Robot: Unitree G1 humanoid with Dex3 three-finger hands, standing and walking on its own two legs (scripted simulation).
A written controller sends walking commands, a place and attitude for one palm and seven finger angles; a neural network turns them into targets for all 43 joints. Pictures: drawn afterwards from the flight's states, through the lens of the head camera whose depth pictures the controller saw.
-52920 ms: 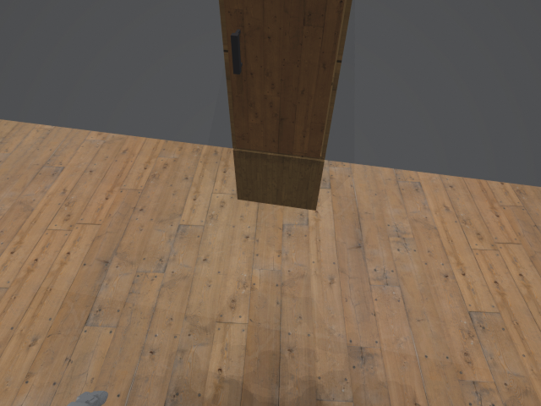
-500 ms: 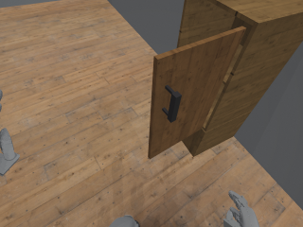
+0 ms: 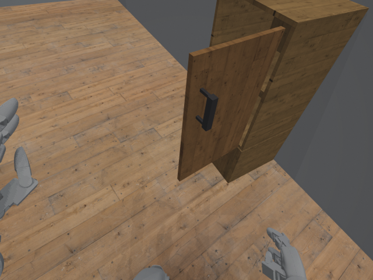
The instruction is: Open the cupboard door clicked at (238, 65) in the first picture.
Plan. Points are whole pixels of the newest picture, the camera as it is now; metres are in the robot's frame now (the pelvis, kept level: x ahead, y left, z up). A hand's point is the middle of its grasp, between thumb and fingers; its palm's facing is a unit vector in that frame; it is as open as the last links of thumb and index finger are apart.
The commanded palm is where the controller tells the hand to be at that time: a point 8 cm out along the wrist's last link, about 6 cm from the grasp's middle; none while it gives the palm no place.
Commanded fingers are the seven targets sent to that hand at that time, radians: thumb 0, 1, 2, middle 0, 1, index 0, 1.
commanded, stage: stop stepping back and stand still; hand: left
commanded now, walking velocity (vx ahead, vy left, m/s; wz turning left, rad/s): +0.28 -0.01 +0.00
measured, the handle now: (205, 109) +0.58 +0.01 +0.03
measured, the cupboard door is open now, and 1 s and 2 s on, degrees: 96 96 96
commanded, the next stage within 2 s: let the arm hang, fingers relaxed in 0.74 s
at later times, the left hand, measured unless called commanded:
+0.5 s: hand out of the picture +0.11 +0.29 +0.17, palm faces +0.49 -0.80 -0.34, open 7.4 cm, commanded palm +0.04 +0.32 +0.19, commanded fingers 0.00 0.90 0.90 -0.20 -0.30 -0.20 -0.30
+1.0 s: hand out of the picture +0.06 +0.27 -0.07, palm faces +0.20 -0.91 -0.37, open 7.4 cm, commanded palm none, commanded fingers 0.00 0.90 0.90 -0.20 -0.30 -0.20 -0.30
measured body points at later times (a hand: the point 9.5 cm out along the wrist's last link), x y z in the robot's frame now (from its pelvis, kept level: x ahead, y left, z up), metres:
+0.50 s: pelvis -0.10 +0.02 +0.00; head -0.13 +0.04 +0.45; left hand +0.07 +0.33 +0.19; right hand +0.02 -0.24 -0.08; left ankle -0.08 +0.15 -0.73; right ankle -0.08 -0.08 -0.72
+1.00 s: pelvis -0.11 +0.03 -0.01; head -0.11 +0.00 +0.44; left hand +0.05 +0.32 -0.04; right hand +0.02 -0.22 -0.14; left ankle -0.09 +0.15 -0.72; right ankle -0.09 -0.06 -0.72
